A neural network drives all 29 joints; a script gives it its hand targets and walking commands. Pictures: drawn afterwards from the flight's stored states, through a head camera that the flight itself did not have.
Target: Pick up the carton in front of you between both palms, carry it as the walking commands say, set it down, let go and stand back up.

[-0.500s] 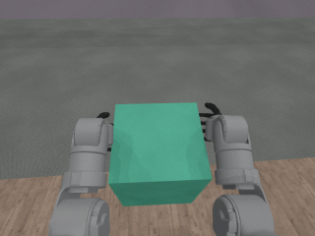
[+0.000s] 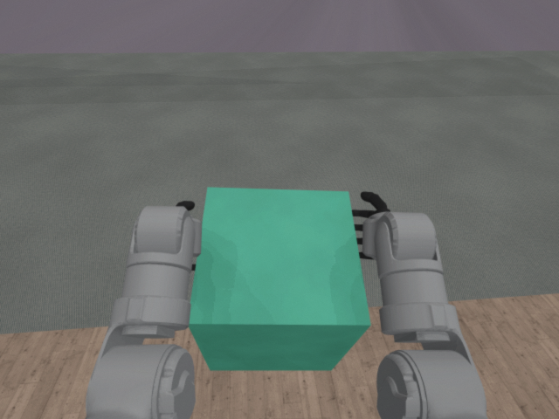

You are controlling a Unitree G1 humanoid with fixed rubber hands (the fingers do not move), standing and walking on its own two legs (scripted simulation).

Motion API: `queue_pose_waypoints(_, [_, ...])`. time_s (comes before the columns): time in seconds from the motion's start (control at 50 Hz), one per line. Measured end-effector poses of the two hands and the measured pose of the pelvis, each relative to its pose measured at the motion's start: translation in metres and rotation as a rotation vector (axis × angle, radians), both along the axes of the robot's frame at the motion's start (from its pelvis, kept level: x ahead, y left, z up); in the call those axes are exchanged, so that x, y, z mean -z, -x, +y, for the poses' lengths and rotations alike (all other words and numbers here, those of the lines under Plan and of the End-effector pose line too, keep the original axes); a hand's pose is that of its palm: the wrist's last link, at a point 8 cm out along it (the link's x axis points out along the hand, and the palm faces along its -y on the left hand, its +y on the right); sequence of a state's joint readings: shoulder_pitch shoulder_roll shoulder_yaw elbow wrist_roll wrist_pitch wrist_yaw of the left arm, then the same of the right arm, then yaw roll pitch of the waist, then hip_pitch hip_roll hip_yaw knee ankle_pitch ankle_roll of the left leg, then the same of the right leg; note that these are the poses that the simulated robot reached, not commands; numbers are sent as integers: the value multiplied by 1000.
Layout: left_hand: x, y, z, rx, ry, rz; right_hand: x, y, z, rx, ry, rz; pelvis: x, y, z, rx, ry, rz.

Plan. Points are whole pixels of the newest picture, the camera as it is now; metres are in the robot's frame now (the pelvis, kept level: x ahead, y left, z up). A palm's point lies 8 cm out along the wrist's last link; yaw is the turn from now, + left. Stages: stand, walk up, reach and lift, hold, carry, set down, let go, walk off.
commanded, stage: carry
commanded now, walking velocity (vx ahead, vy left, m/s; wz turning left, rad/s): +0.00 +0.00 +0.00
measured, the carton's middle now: (274, 286) +0.35 +0.01 +0.03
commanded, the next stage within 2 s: none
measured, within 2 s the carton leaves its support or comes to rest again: neither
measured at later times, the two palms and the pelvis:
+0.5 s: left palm (178, 233) +0.37 +0.15 +0.13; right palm (373, 229) +0.37 -0.14 +0.13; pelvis +0.01 +0.01 +0.00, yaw +0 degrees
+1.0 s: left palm (182, 240) +0.36 +0.14 +0.13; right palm (378, 228) +0.37 -0.14 +0.14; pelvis +0.01 +0.00 +0.00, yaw +0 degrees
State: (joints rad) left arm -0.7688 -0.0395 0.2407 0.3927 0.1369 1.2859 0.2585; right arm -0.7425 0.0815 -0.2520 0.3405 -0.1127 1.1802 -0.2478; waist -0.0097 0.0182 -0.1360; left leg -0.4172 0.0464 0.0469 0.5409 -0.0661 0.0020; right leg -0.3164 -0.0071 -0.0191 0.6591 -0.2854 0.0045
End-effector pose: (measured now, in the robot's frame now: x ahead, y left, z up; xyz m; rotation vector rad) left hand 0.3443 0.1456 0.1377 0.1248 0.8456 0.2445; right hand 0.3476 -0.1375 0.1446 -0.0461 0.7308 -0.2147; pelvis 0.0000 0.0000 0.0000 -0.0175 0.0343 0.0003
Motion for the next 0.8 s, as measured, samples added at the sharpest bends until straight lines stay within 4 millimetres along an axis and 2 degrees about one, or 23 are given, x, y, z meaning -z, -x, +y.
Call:
queue_pose_waypoints(0.12, [7,-3,5,-1,9,11,-2,-11,6,-15,15,12,0,-3,1,2,-1,10])
queue_pose_waypoints(0.22, [11,-8,7,-7,-4,31,6,-18,8,-22,3,31,0,-5,3,-1,3,17])
queue_pose_waypoints(0.4, [9,-18,5,-6,-5,25,12,-18,5,13,-25,27,0,-7,8,4,4,21])
queue_pose_waypoints(0.8, [8,-23,-8,-1,-9,4,6,-29,-7,5,-23,7,0,-16,-3,-4,-5,24])
